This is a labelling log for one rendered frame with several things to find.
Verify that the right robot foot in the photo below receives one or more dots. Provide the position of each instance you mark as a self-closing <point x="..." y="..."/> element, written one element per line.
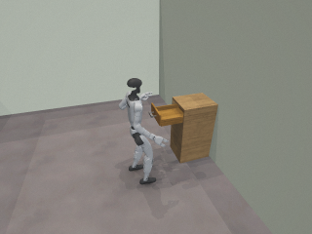
<point x="149" y="180"/>

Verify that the robot left upper arm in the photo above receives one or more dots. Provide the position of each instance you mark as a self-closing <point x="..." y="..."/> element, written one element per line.
<point x="123" y="103"/>

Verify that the robot right hand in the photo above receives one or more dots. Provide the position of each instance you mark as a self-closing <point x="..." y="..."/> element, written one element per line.
<point x="158" y="140"/>

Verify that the cabinet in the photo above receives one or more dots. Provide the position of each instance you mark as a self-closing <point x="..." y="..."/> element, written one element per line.
<point x="192" y="139"/>

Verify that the drawer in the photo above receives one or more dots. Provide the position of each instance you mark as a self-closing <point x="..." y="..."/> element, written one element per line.
<point x="166" y="115"/>

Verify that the robot right forearm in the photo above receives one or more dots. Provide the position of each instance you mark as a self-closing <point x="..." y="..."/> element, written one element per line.
<point x="144" y="132"/>

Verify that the handle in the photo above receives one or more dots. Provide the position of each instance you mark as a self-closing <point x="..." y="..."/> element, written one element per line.
<point x="150" y="113"/>

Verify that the robot right thigh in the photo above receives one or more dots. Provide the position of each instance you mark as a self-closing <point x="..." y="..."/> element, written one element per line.
<point x="142" y="141"/>

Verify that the robot right upper arm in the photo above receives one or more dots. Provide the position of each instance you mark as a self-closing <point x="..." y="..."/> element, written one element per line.
<point x="137" y="113"/>

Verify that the robot left hand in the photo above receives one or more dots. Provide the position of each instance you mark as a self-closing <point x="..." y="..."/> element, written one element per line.
<point x="145" y="96"/>

